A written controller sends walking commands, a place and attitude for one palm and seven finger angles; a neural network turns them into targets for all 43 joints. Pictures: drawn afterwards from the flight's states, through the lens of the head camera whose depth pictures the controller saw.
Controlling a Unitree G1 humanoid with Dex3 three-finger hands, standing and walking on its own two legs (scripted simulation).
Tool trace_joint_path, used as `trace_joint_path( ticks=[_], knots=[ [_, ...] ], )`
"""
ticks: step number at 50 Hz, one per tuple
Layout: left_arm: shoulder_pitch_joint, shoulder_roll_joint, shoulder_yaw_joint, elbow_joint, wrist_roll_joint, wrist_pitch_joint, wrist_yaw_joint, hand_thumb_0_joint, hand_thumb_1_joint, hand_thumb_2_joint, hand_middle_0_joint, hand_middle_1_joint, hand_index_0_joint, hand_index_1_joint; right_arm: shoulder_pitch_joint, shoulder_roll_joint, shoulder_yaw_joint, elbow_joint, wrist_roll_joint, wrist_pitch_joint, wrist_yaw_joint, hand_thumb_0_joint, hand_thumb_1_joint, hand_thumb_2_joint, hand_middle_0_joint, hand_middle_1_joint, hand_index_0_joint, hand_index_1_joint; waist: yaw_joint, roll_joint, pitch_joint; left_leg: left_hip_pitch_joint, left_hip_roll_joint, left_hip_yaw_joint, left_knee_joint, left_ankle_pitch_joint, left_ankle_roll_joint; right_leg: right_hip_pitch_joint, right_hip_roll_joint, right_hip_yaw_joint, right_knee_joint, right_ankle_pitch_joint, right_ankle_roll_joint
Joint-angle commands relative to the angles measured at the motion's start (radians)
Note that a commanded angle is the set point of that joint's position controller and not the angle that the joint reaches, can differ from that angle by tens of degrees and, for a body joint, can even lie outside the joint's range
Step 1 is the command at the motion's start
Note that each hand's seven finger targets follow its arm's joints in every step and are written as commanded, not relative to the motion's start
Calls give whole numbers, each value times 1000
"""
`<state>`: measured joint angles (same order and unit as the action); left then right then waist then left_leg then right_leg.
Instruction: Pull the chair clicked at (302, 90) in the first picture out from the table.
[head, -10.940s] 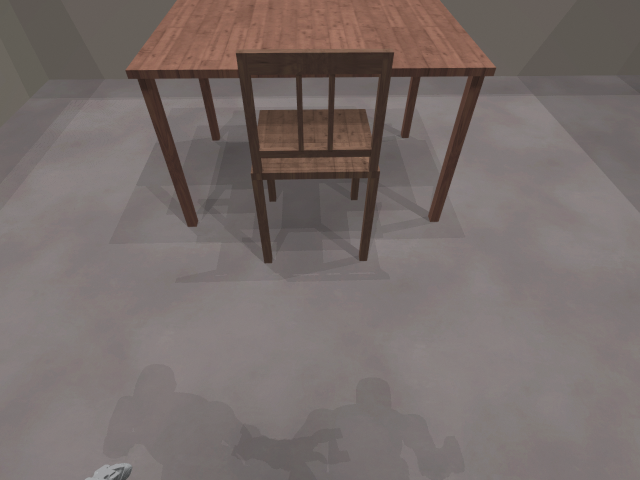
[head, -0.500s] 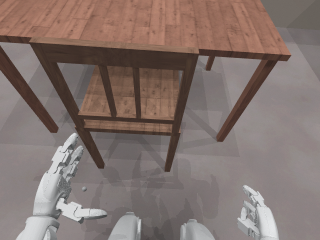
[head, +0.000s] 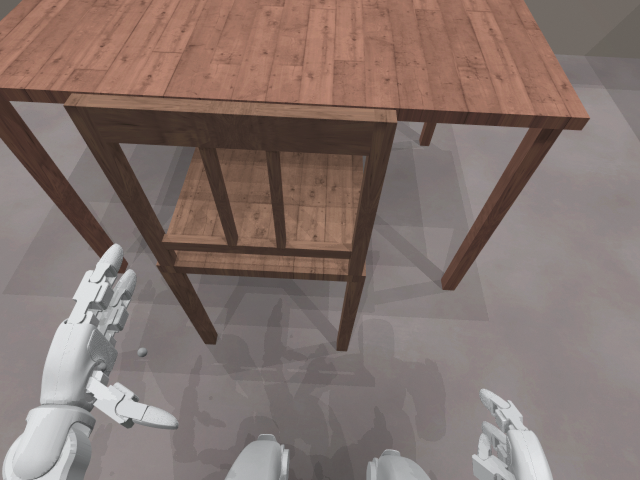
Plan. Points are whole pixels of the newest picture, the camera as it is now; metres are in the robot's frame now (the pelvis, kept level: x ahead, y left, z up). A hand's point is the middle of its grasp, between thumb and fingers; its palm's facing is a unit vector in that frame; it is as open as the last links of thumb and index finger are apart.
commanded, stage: raise the hand toward the chair's back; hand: left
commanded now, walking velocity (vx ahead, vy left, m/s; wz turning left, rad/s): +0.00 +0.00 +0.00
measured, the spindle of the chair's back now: (221, 199) +0.53 +0.19 -0.02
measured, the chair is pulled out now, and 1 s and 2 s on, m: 0.00 0.00 0.00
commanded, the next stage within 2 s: aim the fingers beside a spindle in 0.42 s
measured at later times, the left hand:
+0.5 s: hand (160, 360) +0.24 +0.19 +0.05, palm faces +0.02 -1.00 -0.06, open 16.9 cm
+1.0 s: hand (181, 321) +0.30 +0.19 +0.02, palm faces -0.01 -1.00 -0.04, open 16.9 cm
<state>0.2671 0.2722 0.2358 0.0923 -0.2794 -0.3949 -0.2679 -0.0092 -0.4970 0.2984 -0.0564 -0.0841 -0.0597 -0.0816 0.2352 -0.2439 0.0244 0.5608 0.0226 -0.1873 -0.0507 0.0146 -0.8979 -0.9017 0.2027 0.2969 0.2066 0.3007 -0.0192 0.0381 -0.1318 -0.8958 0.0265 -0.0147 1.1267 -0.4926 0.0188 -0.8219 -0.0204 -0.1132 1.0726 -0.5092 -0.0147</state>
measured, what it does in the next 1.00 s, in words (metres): stands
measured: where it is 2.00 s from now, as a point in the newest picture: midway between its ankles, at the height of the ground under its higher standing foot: outside the picture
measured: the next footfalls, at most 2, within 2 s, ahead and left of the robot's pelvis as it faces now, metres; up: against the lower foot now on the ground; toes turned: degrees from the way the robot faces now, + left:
none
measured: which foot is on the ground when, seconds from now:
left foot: down 0.00-1.00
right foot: down 0.00-1.00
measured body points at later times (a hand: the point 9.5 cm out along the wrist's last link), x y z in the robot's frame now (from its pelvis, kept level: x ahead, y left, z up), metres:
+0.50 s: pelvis +0.00 -0.01 +0.00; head +0.07 -0.01 +0.45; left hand +0.23 +0.24 +0.06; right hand +0.18 -0.25 -0.08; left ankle +0.03 +0.10 -0.66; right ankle +0.01 -0.12 -0.66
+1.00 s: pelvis +0.00 -0.01 -0.01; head +0.08 +0.00 +0.43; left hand +0.29 +0.24 +0.02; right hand +0.15 -0.26 -0.10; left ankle +0.03 +0.10 -0.66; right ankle +0.01 -0.12 -0.66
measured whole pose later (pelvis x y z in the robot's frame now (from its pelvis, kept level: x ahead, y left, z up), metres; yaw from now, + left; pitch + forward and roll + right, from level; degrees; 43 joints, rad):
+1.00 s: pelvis +0.00 -0.01 -0.01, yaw -1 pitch +17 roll -2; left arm 0.05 0.27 0.23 0.30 -0.26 -0.39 -0.26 -0.01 -0.50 0.30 -0.06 -0.08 -0.06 -0.08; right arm 0.23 -0.26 0.02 0.58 0.02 -0.18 -0.05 0.01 -0.90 -0.90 0.20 0.30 0.21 0.30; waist -0.05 0.03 -0.13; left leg -0.96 0.04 -0.01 1.16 -0.50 0.01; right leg -0.90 -0.01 -0.10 1.12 -0.52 -0.03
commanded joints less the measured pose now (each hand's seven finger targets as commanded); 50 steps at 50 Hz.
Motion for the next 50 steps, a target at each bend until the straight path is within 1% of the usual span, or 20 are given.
trace_joint_path(
  ticks=[1,3,4,7,8,9,11,14,18,23,26,30,32,36,38,39,43,44,47,50],
  knots=[
    [-22,126,44,-197,-24,-7,-56,0,-500,300,-60,-80,-60,-80,-30,-151,-77,-170,16,-60,-22,0,-900,-900,200,300,200,300,3,0,-267,225,-21,-23,-195,259,4,162,25,48,-179,231,-4],
    [-23,172,101,-250,-31,-31,-29,0,-500,300,-60,-80,-60,-80,-35,-142,-78,-161,9,-67,-23,0,-900,-900,200,300,200,300,18,5,-299,234,-20,-24,-192,304,3,192,27,51,-170,269,-5],
    [-28,167,105,-274,-31,-51,-13,0,-500,300,-60,-80,-60,-80,-31,-135,-77,-158,7,-68,-22,0,-900,-900,200,300,200,300,18,4,-301,241,-19,-23,-191,315,3,189,27,50,-166,276,-4],
    [-45,134,96,-265,-22,-109,39,0,-500,300,-60,-80,-60,-80,-34,-119,-75,-131,-2,-73,-15,0,-900,-900,200,300,200,300,10,42,-232,228,-17,-24,-187,298,-5,131,27,39,-150,244,-8],
    [-38,142,101,-218,-10,-113,51,0,-500,300,-60,-80,-60,-80,-37,-121,-75,-122,-4,-69,-13,0,-900,-900,200,300,200,300,5,25,-196,198,-16,-23,-184,270,-3,117,29,42,-155,218,-8],
    [-42,108,67,-191,-3,-117,50,0,-500,300,-60,-80,-60,-80,-38,-125,-73,-122,-3,-69,-8,0,-900,-900,200,300,200,300,-7,33,-171,189,-16,-24,-182,242,-4,88,27,41,-153,194,-8],
    [-36,98,43,-137,8,-107,32,0,-500,300,-60,-80,-60,-80,-37,-134,-73,-126,-1,-65,-4,0,-900,-900,200,300,200,300,-12,43,-148,169,-18,-20,-183,190,-3,66,24,46,-161,149,-8],
    [-16,108,31,-120,2,-67,-13,0,-500,300,-60,-80,-60,-80,-33,-145,-77,-148,8,-56,-8,0,-900,-900,200,300,200,300,-10,-3,-198,165,-22,-11,-183,187,5,127,20,68,-185,160,-3],
    [-38,158,77,-227,-24,-59,-26,0,-500,300,-60,-80,-60,-80,-40,-137,-77,-160,10,-60,-20,0,-900,-900,200,300,200,300,2,11,-272,205,-23,-7,-181,251,9,195,20,80,-191,233,0],
    [-66,132,85,-201,-23,-109,20,0,-500,300,-60,-80,-60,-80,-43,-122,-71,-128,2,-69,-20,0,-900,-900,200,300,200,300,-10,-13,-197,173,-20,-17,-167,227,6,136,24,70,-179,196,0],
    [-62,106,55,-135,-11,-107,8,0,-500,300,-60,-80,-60,-80,-42,-129,-71,-125,3,-69,-14,0,-900,-900,200,300,200,300,-15,3,-176,153,-22,-12,-160,195,3,109,19,74,-176,168,0],
    [-144,102,9,-108,-2,-77,-35,0,-500,300,-60,-80,-60,-80,-34,-145,-68,-132,7,-67,-17,0,-900,-900,200,300,200,300,-35,1,-196,146,-23,-12,-145,187,9,98,16,86,-175,170,2],
    [-212,131,29,-115,-5,-74,-41,0,-500,300,-60,-80,-60,-80,-32,-149,-68,-130,7,-70,-23,0,-900,-900,200,300,200,300,-35,5,-218,149,-20,-13,-139,183,10,96,15,91,-173,158,1],
    [-218,154,77,-149,-16,-95,-14,0,-500,300,-60,-80,-60,-80,-31,-140,-69,-126,1,-76,-24,0,-900,-900,200,300,200,300,-8,16,-290,176,-20,-13,-137,243,9,134,17,86,-152,221,-1],
    [-232,164,90,-125,-7,-99,9,0,-500,300,-60,-80,-60,-80,-28,-139,-68,-116,-3,-72,-20,0,-900,-900,200,300,200,300,-6,21,-294,174,-17,-17,-136,261,7,119,19,75,-133,236,-2],
    [-234,139,71,-98,-3,-96,15,0,-500,300,-60,-80,-60,-80,-33,-135,-66,-118,-3,-70,-16,0,-900,-900,200,300,200,300,-7,27,-271,159,-20,-12,-136,247,5,114,16,79,-135,227,-1],
    [-270,143,73,25,10,-68,16,0,-500,300,-60,-80,-60,-80,-26,-147,-66,-110,-1,-48,-10,0,-900,-900,200,300,200,300,-23,-20,-221,92,-20,-7,-122,183,6,81,18,91,-143,164,2],
    [-291,156,82,32,13,-65,13,0,-500,300,-60,-80,-60,-80,-22,-152,-67,-111,-1,-43,-11,0,-900,-900,200,300,200,300,-21,-16,-228,91,-20,-8,-123,185,5,83,16,91,-138,171,1],
    [-341,120,36,13,11,-58,-3,0,-500,300,-60,-80,-60,-80,-17,-153,-68,-123,0,-40,-9,0,-900,-900,200,300,200,300,-24,17,-273,124,-21,-6,-125,202,6,84,16,87,-132,196,-1],
    [-391,146,53,-20,9,-77,4,0,-500,300,-60,-80,-60,-80,-7,-155,-73,-115,-2,-41,-13,0,-900,-900,200,300,200,300,-23,26,-328,154,-15,-12,-118,246,7,89,17,83,-117,236,-2]
  ],
)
